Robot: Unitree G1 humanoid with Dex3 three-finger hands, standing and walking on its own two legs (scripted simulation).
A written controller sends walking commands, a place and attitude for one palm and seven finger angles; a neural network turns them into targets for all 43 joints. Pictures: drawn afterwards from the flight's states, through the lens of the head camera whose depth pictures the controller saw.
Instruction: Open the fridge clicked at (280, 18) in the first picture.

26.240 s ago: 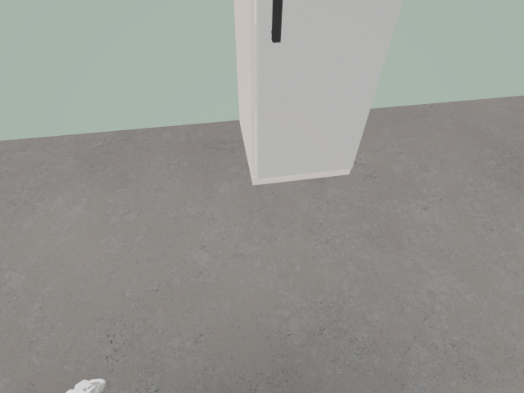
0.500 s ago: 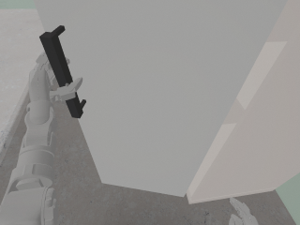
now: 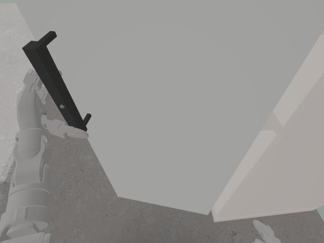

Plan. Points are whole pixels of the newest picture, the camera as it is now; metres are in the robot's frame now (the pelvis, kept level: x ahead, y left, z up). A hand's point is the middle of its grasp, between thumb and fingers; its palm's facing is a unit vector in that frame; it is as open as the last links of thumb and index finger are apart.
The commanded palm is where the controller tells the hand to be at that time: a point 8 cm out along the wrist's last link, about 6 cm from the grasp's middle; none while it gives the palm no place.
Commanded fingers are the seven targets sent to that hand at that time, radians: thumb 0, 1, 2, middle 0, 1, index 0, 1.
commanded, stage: slip the hand off the handle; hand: left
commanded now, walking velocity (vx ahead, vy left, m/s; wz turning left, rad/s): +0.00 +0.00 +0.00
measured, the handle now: (67, 91) +0.40 +0.25 +0.17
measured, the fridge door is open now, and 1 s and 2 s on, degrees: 73 73 73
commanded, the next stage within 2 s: draw the hand back to the body in 1.26 s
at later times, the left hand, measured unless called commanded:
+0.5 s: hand (29, 105) +0.37 +0.34 +0.15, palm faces +0.36 -0.91 -0.19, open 14.7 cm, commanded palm +0.33 +0.38 +0.16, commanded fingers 0.00 -0.55 0.20 -0.25 -1.15 -0.25 -1.15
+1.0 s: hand (7, 130) +0.30 +0.35 +0.15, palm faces +0.37 -0.91 -0.19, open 14.7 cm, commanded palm +0.25 +0.38 +0.16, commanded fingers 0.00 -0.55 0.20 -0.25 -1.15 -0.25 -1.15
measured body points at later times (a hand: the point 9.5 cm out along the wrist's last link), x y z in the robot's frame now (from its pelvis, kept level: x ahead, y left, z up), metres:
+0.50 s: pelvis +0.00 +0.00 -0.01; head +0.05 +0.00 +0.44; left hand +0.35 +0.39 +0.16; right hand +0.11 -0.27 -0.12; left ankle -0.01 +0.13 -0.73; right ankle +0.00 -0.11 -0.73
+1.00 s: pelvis +0.00 +0.03 -0.01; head +0.02 +0.04 +0.44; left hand +0.27 +0.40 +0.16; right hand +0.15 -0.21 -0.10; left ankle -0.01 +0.13 -0.73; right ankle +0.00 -0.11 -0.73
